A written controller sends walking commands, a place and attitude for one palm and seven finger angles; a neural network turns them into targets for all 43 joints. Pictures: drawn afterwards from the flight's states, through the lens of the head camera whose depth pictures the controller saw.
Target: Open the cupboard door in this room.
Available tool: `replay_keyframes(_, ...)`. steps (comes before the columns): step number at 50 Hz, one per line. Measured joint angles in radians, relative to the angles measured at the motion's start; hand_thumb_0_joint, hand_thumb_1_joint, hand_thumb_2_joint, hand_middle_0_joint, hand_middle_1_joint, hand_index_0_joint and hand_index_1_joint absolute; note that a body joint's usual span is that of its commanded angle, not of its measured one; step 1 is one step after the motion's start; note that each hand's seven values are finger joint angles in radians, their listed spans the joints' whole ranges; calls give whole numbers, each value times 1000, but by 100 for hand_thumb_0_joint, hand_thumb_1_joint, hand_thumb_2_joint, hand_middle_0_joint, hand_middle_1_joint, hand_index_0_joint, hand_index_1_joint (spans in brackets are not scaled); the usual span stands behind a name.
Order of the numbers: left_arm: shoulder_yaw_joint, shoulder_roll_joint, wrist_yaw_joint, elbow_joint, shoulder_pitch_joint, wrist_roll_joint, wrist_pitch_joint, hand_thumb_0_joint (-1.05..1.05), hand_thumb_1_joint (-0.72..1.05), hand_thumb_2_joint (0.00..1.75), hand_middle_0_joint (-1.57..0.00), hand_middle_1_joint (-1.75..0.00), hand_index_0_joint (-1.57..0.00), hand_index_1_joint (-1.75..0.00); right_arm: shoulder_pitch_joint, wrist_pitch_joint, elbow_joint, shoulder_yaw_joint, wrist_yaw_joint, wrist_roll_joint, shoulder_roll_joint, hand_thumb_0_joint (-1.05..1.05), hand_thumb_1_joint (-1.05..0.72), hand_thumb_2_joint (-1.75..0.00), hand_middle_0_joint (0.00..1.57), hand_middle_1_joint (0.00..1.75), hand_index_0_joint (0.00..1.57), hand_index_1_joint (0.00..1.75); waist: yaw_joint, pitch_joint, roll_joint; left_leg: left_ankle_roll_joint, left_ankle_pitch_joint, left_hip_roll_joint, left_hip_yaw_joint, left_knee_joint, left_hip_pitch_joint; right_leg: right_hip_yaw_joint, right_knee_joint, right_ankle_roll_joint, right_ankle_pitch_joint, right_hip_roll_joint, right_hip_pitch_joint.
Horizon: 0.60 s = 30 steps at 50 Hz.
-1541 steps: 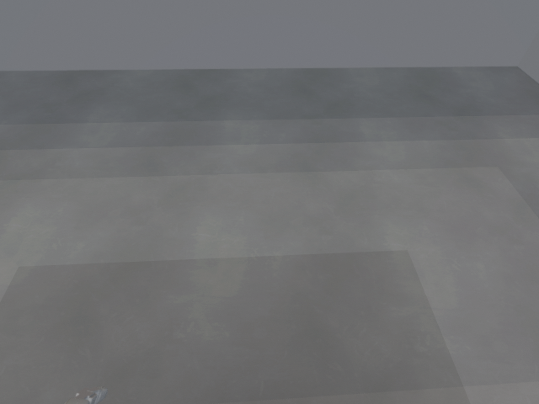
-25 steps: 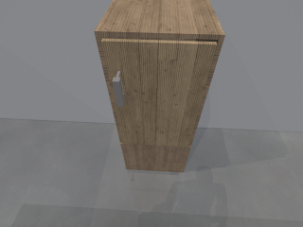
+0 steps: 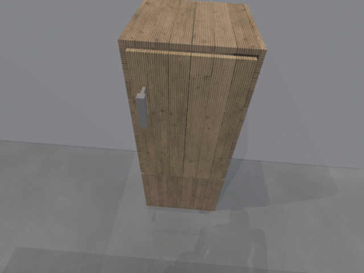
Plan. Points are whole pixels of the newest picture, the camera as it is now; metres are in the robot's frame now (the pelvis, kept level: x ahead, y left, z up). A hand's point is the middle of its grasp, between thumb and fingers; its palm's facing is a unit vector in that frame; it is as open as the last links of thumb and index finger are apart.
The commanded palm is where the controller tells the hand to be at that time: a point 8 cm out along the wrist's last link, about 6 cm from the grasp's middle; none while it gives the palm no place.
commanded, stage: look again from close up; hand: left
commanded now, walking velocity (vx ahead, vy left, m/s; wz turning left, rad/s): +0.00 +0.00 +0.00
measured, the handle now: (143, 107) +0.58 +0.16 +0.03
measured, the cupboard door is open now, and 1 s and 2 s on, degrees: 0 0 0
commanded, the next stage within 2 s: raise the hand with hooked fingers in 0.42 s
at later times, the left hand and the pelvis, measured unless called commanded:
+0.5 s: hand out of the picture +0.00 +0.15 -0.18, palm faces +0.03 -0.99 -0.15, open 7.3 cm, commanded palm none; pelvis +0.01 +0.00 +0.00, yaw +0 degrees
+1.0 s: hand (106, 256) +0.17 +0.18 -0.06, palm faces +0.06 -1.00 +0.00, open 8.8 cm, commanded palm +0.16 +0.24 -0.04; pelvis +0.01 -0.03 -0.08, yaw +2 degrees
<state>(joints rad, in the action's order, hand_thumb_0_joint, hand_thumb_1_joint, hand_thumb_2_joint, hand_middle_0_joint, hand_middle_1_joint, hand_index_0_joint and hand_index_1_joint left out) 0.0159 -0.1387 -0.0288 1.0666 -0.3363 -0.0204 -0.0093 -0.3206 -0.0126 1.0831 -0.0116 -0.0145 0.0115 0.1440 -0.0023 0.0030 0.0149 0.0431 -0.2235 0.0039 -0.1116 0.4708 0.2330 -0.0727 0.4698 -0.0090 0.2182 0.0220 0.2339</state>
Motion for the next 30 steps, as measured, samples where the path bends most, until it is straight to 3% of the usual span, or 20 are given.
replay_keyframes(27,-1,19,-12,31,5,1,-9,1,92,90,-19,-30,-20,-30,14,-5,42,0,-8,-4,-15,1,-91,-90,20,30,20,30,6,-11,-11,-7,-10,8,-2,-14,-24,3,-27,-1,3,-10,-28)
replay_keyframes(29,-6,-7,-42,-305,-110,65,135,5,95,90,-20,-31,-21,-31,-25,-44,-51,-15,-28,-24,4,2,-93,-90,20,30,20,30,1,-23,-11,-7,-25,7,-2,11,-19,3,3,-2,18,-7,-21)
replay_keyframes(30,-10,-28,-67,-456,-166,90,126,6,97,90,-20,-31,-21,-31,-49,-94,-92,-14,-40,-39,15,3,-93,-90,20,30,20,30,-2,-10,-10,-6,-31,1,0,21,-9,1,28,-4,32,0,-5)
